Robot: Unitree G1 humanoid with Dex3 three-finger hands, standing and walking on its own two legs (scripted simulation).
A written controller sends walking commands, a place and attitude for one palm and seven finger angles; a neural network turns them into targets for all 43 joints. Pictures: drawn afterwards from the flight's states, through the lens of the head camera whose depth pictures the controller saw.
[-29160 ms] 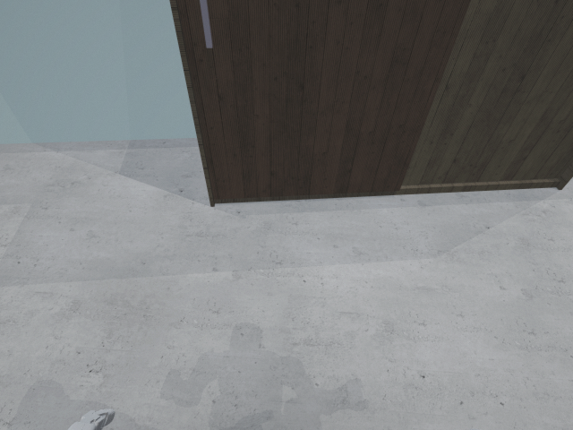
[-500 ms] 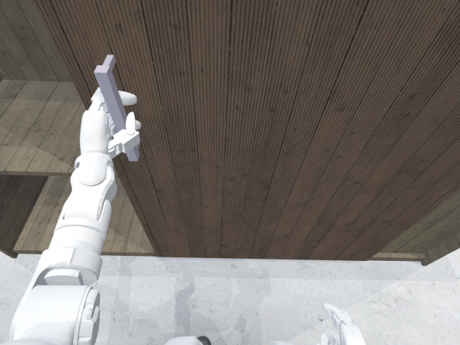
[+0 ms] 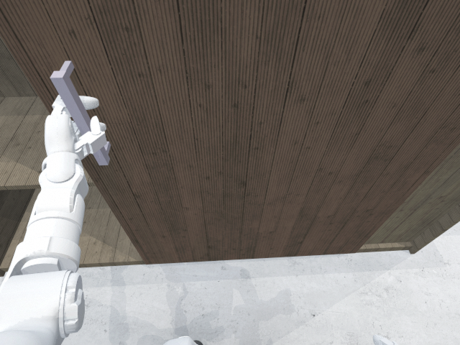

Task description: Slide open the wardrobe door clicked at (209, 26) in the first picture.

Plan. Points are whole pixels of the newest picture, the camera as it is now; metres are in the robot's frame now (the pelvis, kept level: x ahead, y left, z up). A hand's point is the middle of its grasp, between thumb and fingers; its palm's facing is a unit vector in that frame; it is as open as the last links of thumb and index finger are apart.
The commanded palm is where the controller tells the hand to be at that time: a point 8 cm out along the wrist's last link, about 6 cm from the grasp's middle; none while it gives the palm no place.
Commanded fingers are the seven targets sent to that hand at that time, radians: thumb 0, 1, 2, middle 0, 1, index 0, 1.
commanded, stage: stop walking and hold the door there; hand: left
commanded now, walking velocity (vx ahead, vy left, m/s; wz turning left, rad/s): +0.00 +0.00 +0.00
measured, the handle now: (87, 118) +0.47 +0.29 +0.12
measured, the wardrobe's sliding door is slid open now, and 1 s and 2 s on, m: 0.61 0.61 0.61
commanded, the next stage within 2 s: loosen the grip on the handle in 0.22 s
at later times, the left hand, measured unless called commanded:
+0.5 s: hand (88, 134) +0.42 +0.27 +0.13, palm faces +0.35 -0.93 -0.12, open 7.1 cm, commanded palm +0.38 +0.29 +0.11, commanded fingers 0.00 -0.31 0.32 -0.45 -1.40 -0.45 -1.40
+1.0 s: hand (87, 132) +0.43 +0.28 +0.13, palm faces +0.36 -0.92 -0.16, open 14.1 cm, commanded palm +0.39 +0.31 +0.13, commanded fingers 0.00 -0.55 0.20 -0.25 -1.15 -0.25 -1.15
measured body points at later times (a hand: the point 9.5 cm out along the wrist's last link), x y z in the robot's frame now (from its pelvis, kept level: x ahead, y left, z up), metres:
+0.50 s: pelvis -0.01 +0.00 -0.01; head +0.01 +0.02 +0.44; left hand +0.40 +0.32 +0.14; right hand +0.11 -0.26 -0.10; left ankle +0.08 +0.12 -0.73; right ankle -0.05 -0.10 -0.73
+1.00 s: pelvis -0.03 +0.02 -0.02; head -0.01 +0.04 +0.43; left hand +0.40 +0.32 +0.14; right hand +0.00 -0.25 -0.13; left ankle +0.08 +0.11 -0.73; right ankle -0.05 -0.10 -0.73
